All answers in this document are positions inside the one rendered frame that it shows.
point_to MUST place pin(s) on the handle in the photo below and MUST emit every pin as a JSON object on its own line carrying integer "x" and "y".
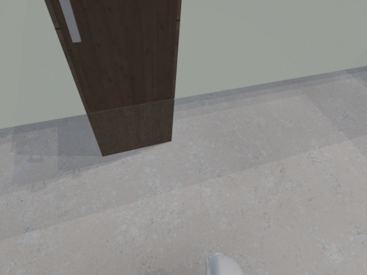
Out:
{"x": 70, "y": 20}

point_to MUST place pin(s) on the cupboard door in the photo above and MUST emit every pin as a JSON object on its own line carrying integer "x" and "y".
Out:
{"x": 126, "y": 53}

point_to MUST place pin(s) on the robot right thigh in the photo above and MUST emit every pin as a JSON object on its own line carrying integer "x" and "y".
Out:
{"x": 222, "y": 265}

